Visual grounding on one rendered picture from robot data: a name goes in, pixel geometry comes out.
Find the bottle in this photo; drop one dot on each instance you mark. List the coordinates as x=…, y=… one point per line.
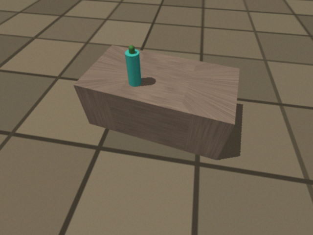
x=133, y=66

